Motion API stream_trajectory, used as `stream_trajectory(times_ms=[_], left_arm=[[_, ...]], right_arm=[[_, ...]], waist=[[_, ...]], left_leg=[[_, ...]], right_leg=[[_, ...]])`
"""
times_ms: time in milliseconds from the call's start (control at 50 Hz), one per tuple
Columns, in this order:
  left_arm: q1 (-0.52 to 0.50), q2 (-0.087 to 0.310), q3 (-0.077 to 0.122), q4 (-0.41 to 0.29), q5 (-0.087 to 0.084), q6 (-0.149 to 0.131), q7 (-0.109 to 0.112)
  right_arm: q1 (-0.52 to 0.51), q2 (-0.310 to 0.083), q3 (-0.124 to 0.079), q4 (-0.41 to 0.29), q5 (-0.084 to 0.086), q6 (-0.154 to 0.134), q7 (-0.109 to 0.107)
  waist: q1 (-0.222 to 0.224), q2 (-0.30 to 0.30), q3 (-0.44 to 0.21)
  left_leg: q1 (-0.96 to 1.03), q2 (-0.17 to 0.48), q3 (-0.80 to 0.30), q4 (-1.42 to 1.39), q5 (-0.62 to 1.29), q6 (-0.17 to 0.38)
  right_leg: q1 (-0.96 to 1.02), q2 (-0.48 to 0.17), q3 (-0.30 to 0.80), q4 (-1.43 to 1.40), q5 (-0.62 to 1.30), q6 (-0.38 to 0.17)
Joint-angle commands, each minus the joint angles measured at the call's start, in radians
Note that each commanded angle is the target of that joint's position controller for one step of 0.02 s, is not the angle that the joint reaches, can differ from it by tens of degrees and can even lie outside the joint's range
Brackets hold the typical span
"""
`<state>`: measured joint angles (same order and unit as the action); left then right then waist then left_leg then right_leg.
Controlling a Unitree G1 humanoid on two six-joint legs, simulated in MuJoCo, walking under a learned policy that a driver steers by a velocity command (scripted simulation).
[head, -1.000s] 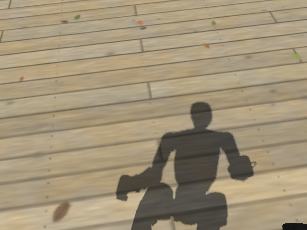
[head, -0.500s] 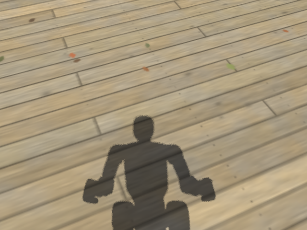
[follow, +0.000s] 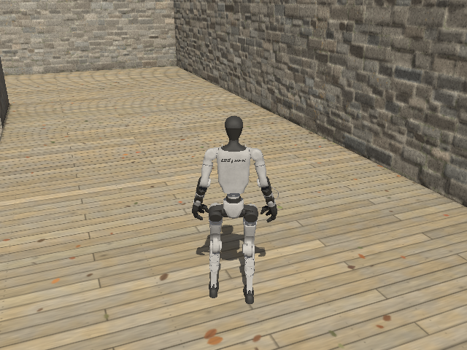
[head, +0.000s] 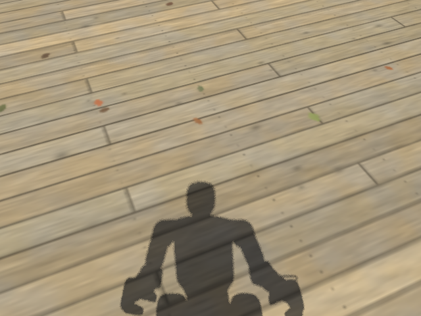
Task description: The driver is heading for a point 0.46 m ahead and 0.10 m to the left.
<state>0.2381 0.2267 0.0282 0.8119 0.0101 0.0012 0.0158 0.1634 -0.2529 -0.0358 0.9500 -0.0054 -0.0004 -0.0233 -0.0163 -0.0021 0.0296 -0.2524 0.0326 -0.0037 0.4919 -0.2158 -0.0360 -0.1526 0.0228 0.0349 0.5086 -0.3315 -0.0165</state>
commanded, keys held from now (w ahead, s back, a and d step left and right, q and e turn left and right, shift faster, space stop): no key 1.00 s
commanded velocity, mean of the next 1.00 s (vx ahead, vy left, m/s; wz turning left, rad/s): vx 0.00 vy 0.00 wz -0.01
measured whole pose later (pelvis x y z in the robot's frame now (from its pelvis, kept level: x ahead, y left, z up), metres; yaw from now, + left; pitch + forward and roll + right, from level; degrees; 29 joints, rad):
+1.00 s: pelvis +0.00 +0.00 +0.00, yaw +1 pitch -1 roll +0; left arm 0.31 0.19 0.01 1.08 0.00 -0.01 0.03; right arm 0.21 -0.20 -0.03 1.13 0.00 0.02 -0.05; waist -0.01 0.01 0.04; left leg -0.25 0.03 -0.02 0.47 -0.20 -0.03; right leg -0.13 0.02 0.01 0.46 -0.31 -0.01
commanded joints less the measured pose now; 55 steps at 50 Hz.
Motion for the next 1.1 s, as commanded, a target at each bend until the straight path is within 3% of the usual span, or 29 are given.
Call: stream_trajectory(times_ms=[20,280,560,1100], left_arm=[[0.019,0.109,0.028,-0.026,-0.002,-0.012,0.004],[0.048,0.106,0.021,0.090,-0.004,-0.015,0.014],[0.083,0.086,0.006,0.186,-0.005,-0.016,0.018],[0.152,0.049,-0.009,0.262,-0.010,-0.016,0.020]], right_arm=[[-0.011,-0.111,-0.023,-0.017,0.002,-0.004,-0.009],[-0.021,-0.101,-0.024,0.078,0.004,0.010,-0.020],[0.011,-0.081,-0.019,0.136,0.005,0.012,-0.027],[0.093,-0.044,-0.004,0.164,0.008,0.012,-0.032]], waist=[[0.001,-0.004,-0.045],[0.000,-0.005,-0.014],[0.003,-0.001,0.009],[0.010,0.003,0.029]], left_leg=[[0.112,0.026,-0.030,-0.031,0.214,0.024],[0.117,0.017,-0.022,-0.052,0.182,0.026],[0.103,0.009,-0.017,-0.069,0.145,0.026],[0.085,0.000,-0.016,-0.068,0.137,0.032]], right_leg=[[-0.074,-0.063,0.055,-0.100,0.297,-0.020],[-0.078,-0.051,0.035,-0.131,0.246,-0.011],[-0.089,-0.042,0.021,-0.155,0.183,-0.008],[-0.102,-0.035,0.002,-0.158,0.162,-0.005]])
